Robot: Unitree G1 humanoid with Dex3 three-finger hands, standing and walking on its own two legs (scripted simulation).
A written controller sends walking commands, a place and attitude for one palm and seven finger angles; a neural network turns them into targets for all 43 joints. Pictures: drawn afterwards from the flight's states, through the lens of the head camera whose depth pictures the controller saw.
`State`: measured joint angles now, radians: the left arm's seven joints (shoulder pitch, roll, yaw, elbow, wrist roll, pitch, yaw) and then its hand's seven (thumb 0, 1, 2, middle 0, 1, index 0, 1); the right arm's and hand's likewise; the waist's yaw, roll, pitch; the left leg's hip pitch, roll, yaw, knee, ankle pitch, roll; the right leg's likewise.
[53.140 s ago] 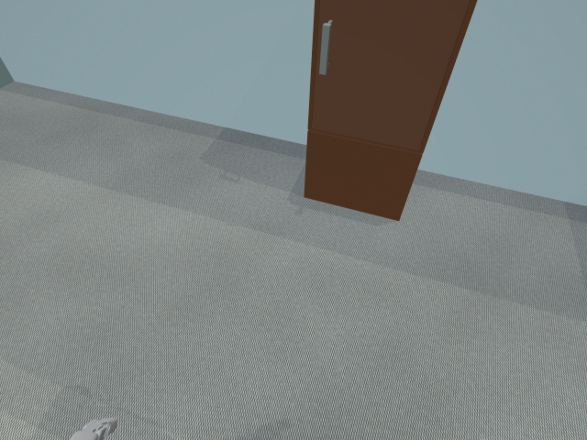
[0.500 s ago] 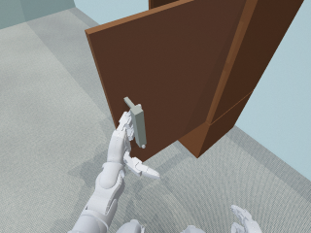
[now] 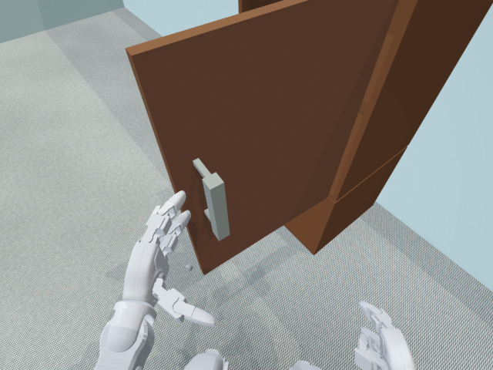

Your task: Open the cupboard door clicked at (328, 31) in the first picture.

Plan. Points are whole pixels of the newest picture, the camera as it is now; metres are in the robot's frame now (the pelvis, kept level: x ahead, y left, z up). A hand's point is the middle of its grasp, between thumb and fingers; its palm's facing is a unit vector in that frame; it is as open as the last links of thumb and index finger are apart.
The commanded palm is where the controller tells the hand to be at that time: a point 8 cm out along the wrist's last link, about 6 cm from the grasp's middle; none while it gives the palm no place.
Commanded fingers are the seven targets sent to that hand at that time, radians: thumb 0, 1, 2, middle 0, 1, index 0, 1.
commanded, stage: slide the hand sideways off the handle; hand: left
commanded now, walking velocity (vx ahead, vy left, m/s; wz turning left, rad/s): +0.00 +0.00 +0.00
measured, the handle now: (211, 201) +0.37 +0.09 +0.06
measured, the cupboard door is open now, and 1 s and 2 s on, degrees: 86 86 86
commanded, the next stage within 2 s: draw the hand back to the body in 0.34 s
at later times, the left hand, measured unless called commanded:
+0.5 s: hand (162, 287) +0.23 +0.14 +0.05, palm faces -0.06 -1.00 -0.04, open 16.4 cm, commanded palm +0.20 +0.20 +0.07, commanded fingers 0.00 -0.50 0.30 -0.15 -0.30 -0.15 -0.30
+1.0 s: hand (96, 282) +0.21 +0.19 +0.13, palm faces +0.04 -0.98 -0.17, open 16.0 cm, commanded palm +0.18 +0.25 +0.14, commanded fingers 0.00 -0.19 0.44 -0.16 -0.30 -0.16 -0.30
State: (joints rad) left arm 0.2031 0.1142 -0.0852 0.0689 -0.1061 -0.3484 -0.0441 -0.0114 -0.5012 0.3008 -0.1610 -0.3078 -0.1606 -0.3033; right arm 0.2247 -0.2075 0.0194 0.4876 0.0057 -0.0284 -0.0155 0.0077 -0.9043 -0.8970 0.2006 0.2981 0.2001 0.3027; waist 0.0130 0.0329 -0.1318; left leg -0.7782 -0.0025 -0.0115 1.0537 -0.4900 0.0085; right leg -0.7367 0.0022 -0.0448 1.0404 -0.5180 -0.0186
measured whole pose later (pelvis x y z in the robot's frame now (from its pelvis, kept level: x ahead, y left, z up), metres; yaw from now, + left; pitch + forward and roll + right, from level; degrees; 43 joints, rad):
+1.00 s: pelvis +0.01 +0.00 +0.02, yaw +1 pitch +6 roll -2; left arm 0.47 0.30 0.14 -0.28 -0.21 -0.16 -0.16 -0.01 -0.44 0.33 -0.15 -0.30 -0.15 -0.30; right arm 0.27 -0.23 0.05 0.48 0.04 -0.13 -0.10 0.01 -0.90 -0.90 0.20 0.30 0.20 0.30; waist 0.03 0.05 -0.13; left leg -0.58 0.00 -0.03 0.92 -0.45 0.01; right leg -0.51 0.01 -0.06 0.87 -0.46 -0.01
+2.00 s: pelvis +0.03 +0.00 +0.07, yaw +0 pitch -3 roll +0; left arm 0.47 0.33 0.31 -0.37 -0.05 -0.06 0.12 0.02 0.88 0.89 -0.21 -0.30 -0.21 -0.30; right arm 0.20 -0.22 0.03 0.64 0.00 -0.11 -0.09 0.01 -0.90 -0.90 0.20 0.30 0.20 0.30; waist 0.07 0.06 0.01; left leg -0.11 0.00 0.00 0.43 -0.27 0.01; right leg -0.06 0.01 -0.02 0.40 -0.28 -0.01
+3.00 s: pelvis -0.10 +0.01 +0.06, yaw +5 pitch -1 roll -2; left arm 0.56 0.41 0.45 -0.54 -0.01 -0.23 0.16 0.01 0.89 0.90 -0.21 -0.30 -0.21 -0.30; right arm 0.21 -0.21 0.00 0.60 0.00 -0.10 -0.07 0.01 -0.90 -0.90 0.20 0.30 0.20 0.30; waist 0.02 0.03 0.06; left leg -0.47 0.00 0.00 0.64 -0.27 0.02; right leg -0.32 0.06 0.03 0.58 -0.24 -0.01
